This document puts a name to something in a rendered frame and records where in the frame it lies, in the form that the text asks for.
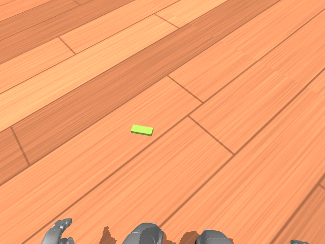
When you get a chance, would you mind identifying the left robot hand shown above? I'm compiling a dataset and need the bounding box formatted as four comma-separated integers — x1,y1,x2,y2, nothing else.
41,218,75,244

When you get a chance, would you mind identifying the small box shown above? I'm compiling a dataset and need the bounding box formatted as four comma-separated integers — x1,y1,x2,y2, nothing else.
131,125,153,136

